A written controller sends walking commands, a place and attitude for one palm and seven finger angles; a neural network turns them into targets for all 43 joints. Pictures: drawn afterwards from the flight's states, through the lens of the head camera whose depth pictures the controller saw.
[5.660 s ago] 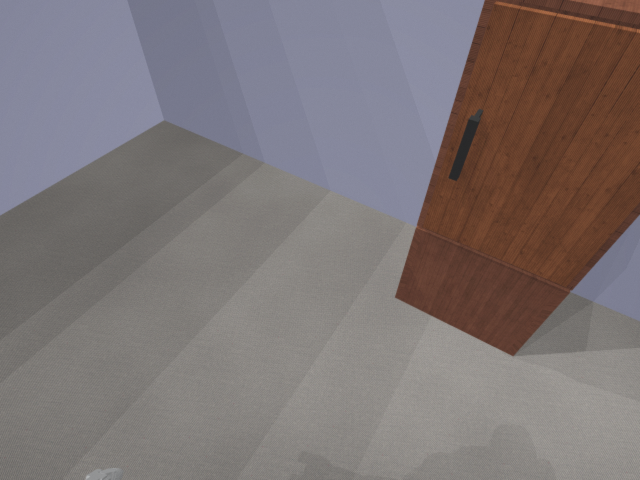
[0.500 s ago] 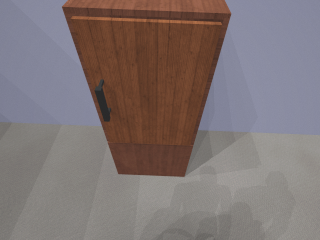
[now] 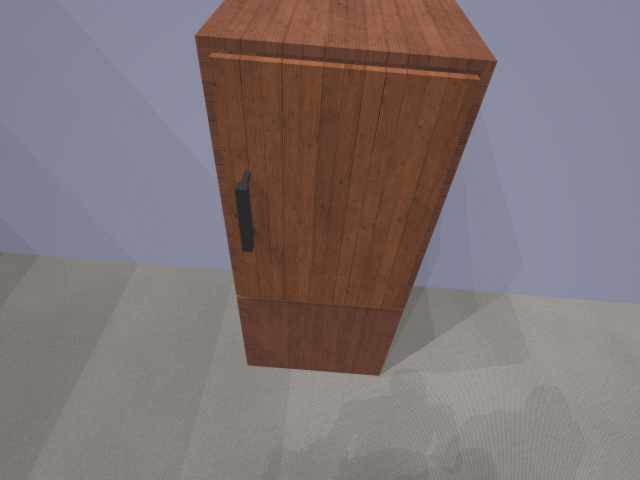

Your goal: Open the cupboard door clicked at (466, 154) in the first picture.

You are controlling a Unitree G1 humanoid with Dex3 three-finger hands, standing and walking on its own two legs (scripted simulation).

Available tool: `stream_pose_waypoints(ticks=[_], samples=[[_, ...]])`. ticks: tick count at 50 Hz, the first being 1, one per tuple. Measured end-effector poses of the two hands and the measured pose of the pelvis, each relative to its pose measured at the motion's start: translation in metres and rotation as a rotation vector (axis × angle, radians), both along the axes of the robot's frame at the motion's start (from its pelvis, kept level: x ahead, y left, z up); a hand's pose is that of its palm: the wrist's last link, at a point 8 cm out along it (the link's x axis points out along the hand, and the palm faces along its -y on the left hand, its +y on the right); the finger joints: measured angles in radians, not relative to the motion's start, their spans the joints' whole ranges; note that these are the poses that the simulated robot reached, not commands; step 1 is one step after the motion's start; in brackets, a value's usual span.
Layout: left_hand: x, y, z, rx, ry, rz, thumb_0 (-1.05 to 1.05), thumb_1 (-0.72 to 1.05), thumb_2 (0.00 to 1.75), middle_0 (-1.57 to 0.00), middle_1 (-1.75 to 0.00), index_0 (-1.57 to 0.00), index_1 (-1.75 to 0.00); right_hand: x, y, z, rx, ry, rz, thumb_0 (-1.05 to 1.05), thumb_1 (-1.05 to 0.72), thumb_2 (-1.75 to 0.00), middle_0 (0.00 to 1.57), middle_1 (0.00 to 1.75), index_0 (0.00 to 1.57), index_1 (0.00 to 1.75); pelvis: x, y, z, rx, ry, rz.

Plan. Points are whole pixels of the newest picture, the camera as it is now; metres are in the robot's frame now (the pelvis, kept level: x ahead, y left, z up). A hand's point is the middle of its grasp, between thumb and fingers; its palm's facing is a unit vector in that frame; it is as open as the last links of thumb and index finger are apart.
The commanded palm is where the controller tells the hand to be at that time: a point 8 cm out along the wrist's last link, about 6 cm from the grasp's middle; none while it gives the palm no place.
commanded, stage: shuffle to correct the standing spot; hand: left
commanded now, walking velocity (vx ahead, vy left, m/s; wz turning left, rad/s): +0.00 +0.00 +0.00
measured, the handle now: (247, 212) +0.58 +0.18 -0.02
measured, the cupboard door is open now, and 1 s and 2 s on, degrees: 0 0 0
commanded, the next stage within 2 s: come to a stop and stand still in 0.74 s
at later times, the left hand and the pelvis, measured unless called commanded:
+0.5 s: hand out of the picture -0.11 +0.15 -0.17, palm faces +0.10 -0.98 -0.15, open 7.4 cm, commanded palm none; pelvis -0.01 +0.00 +0.00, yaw +0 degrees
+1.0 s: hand out of the picture +0.03 +0.12 -0.16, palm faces +0.06 -0.99 -0.14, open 7.4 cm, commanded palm none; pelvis +0.05 -0.03 +0.01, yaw -1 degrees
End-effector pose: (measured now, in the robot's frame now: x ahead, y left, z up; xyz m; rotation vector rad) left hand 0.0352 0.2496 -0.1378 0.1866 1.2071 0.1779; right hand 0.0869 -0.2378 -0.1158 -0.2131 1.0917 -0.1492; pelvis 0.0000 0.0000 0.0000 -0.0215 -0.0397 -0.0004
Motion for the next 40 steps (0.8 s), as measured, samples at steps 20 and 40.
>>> stream_pose_waypoints(ticks=[20, 40], samples=[[-0.132, -0.034, 0.002, -0.073, 0.313, 0.097, 0.00, 0.90, 0.90, -0.20, -0.30, -0.20, -0.30, -0.115, 0.007, -0.021, 0.046, 0.298, -0.106, 0.00, -0.90, -0.90, 0.20, 0.30, 0.20, 0.30, -0.015, -0.001, 0.005, 0.011, 0.004, 0.004], [-0.033, -0.070, -0.004, -0.073, 0.093, 0.071, 0.00, 0.91, 0.90, -0.20, -0.30, -0.20, -0.30, -0.106, 0.004, -0.038, 0.125, 0.313, -0.150, 0.00, -0.90, -0.90, 0.20, 0.30, 0.20, 0.30, 0.012, -0.028, -0.003, 0.032, 0.027, -0.025]])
